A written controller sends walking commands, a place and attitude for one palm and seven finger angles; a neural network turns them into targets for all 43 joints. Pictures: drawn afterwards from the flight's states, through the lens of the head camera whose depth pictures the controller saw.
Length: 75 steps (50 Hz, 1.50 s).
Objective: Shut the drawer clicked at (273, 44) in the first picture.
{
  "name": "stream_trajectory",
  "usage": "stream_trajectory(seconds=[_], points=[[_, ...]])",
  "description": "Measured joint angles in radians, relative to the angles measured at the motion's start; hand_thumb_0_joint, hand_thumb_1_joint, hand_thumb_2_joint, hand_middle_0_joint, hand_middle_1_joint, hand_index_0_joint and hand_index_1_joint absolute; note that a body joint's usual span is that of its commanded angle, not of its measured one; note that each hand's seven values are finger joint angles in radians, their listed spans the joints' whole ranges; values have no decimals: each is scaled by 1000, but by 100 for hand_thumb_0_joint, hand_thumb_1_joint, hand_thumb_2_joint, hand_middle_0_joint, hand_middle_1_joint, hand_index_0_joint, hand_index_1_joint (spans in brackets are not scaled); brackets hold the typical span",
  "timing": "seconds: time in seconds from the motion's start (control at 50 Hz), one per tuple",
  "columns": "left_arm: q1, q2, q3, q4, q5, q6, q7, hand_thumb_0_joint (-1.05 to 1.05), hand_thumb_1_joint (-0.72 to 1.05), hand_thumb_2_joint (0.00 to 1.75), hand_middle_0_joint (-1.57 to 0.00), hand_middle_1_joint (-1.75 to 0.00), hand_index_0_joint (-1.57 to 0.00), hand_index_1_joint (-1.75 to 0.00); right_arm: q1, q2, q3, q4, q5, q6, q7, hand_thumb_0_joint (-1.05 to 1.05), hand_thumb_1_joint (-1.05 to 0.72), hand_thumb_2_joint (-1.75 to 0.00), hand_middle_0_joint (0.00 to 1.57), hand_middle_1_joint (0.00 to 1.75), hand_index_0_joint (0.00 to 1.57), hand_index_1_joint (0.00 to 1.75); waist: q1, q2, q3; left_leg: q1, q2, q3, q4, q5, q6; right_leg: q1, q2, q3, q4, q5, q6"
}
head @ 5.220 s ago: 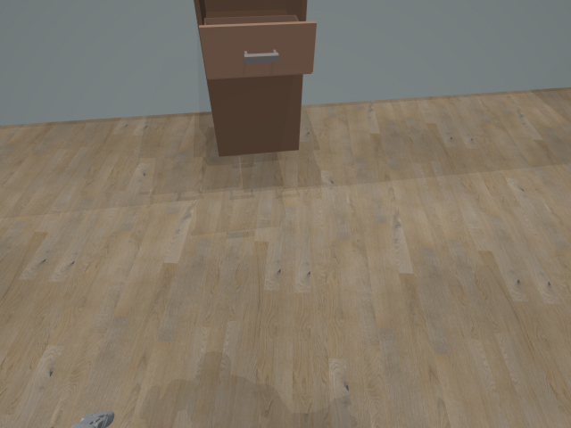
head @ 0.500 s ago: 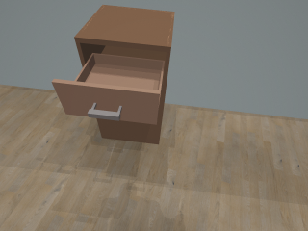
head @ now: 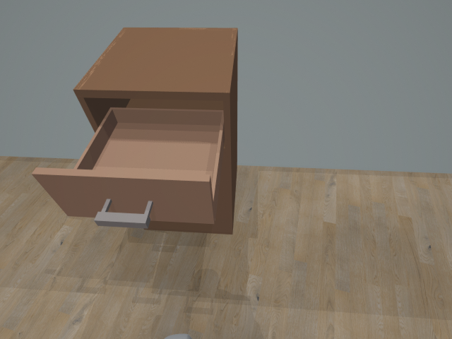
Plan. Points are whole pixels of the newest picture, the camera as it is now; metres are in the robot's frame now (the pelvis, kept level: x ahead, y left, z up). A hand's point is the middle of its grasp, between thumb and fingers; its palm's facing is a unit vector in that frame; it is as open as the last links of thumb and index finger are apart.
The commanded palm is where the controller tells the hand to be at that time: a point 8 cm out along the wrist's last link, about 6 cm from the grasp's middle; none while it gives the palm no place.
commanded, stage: take the last steps up to it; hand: left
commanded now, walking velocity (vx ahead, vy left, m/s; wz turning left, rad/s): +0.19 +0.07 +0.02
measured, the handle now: (125, 212) +0.40 +0.26 -0.07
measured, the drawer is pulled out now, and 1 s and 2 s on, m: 0.29 0.29 0.29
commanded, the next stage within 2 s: come to a stop and stand still in 0.16 s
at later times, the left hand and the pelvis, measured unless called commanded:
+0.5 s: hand out of the picture +0.11 +0.24 -0.18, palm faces +0.03 -0.99 -0.16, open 7.4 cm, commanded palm none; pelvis +0.11 +0.06 +0.00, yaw -2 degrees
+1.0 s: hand (156, 338) +0.16 +0.16 -0.17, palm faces -0.01 -0.97 -0.24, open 7.3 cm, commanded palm none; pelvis +0.10 -0.02 +0.00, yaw -2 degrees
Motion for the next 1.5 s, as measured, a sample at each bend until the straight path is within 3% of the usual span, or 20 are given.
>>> stream_trajectory(seconds=[0.06,0.14,0.24,0.26,0.32,0.36,0.46,0.58,0.66,0.7,0.74,0.76,0.82,0.88,0.96,1.08,1.36,1.44,1.5], points=[[31,8,-6,25,3,6,-6,0,94,90,-20,-30,-20,-30,-47,6,-1,-36,0,-3,7,0,-91,-90,20,30,20,30,3,-8,-15,-38,21,12,-134,51,-17,44,3,5,-66,15,6],[69,3,-13,53,6,11,-16,0,93,90,-20,-30,-20,-30,-98,-2,-5,-58,1,-7,10,0,-93,-90,20,30,20,30,26,-17,-18,-22,20,25,-304,78,-31,89,1,14,-98,4,27],[121,1,-9,82,6,28,-16,0,91,90,-20,-30,-20,-30,-127,-9,3,-76,4,-23,15,0,-93,-90,20,30,20,30,55,-37,-19,92,-5,52,-511,106,-28,113,-15,19,-38,-70,67],[133,1,-8,86,5,35,-16,1,91,90,-20,-30,-20,-30,-126,-11,5,-81,2,-34,13,0,-92,-90,20,30,20,30,54,-38,-22,118,-10,51,-550,121,-14,102,-19,20,6,-102,72],[130,13,-8,100,3,63,-8,1,91,90,-20,-30,-20,-30,-131,11,18,-87,-5,-44,-3,0,-92,-90,20,30,20,30,54,-73,-7,128,-35,73,-518,92,33,5,-29,71,261,-268,53],[116,16,-11,108,0,68,-2,1,91,90,-20,-30,-20,-30,-128,27,29,-80,-3,-42,-21,0,-92,-90,20,30,20,30,50,-81,0,160,-46,81,-554,96,41,-55,-22,96,374,-270,54],[73,19,-17,97,-6,85,7,1,91,90,-20,-30,-19,-30,-141,33,37,-44,10,-21,-50,-1,-95,-90,20,30,20,30,45,-92,17,224,-68,99,-653,129,50,-119,-22,129,387,-197,81],[20,33,1,49,0,124,10,1,91,90,-20,-30,-19,-30,-148,38,23,-39,8,9,-53,0,-94,-90,21,30,20,30,31,-83,33,216,-53,102,-650,125,38,-168,-1,156,478,-204,87],[-12,38,5,20,0,128,11,1,91,90,-20,-30,-19,-30,-147,31,9,-43,2,19,-46,0,-93,-90,21,30,20,30,17,-58,42,194,-32,98,-625,119,19,-130,-1,146,392,-223,78],[-23,37,2,9,-1,119,11,1,91,90,-20,-30,-19,-30,-144,24,2,-43,1,21,-41,0,-92,-90,21,30,20,30,11,-42,41,179,-23,96,-606,114,6,-84,-3,137,282,-195,71],[-23,39,-3,-1,0,102,11,1,91,90,-20,-30,-19,-30,-132,19,-2,-43,5,23,-34,0,-91,-90,21,30,20,30,9,-37,31,158,-19,96,-569,100,-12,-14,-8,132,111,-85,64],[-24,36,-5,2,3,92,14,1,91,90,-20,-30,-19,-30,-130,14,-5,-41,9,24,-30,0,-91,-90,20,30,20,30,9,-27,28,146,-9,95,-543,88,-23,0,-1,129,80,-99,53],[-23,13,-21,16,6,76,14,1,91,90,-20,-30,-19,-30,-122,-2,-9,-37,14,44,-27,0,-91,-90,20,30,20,30,-5,9,19,126,-19,33,-465,-68,-26,8,20,114,78,-111,22],[-22,-3,-28,33,2,70,18,1,91,90,-20,-30,-20,-30,-113,-2,-2,-26,16,47,-30,0,-91,-90,20,30,20,30,-9,9,6,135,-37,-6,-410,-90,-27,30,32,109,42,-88,4],[-27,-5,-30,51,-8,67,18,1,93,90,-20,-30,-20,-30,-94,6,13,-5,17,32,-34,0,-91,-90,20,30,20,30,-8,14,-5,223,-29,-30,-552,62,-27,43,62,90,31,-83,-8],[-33,12,-25,76,-17,70,17,0,95,90,-20,-30,-20,-30,-78,42,38,39,12,21,-37,0,-91,-90,20,30,20,30,11,-26,0,279,-18,-37,-654,88,-67,77,76,81,-26,-51,-21],[81,-32,-37,134,-18,66,6,1,92,90,-20,-30,-20,-30,-21,38,47,51,10,13,-41,0,-91,-90,20,30,20,30,19,-16,-1,294,-6,-40,-706,113,-69,104,92,77,-103,-15,-27],[110,-58,-54,111,-7,33,32,1,91,90,-20,-30,-20,-30,-41,26,45,-6,17,12,-35,0,-91,-90,20,30,20,30,21,-15,21,211,-20,-25,-533,21,-25,73,86,91,-75,-12,-15],[129,-67,-63,100,-7,40,29,1,91,90,-20,-30,-20,-30,-45,17,39,-49,17,-1,-36,0,-91,-90,20,30,20,30,4,-6,14,216,-36,-17,-561,64,-6,56,82,84,-19,-41,-10]])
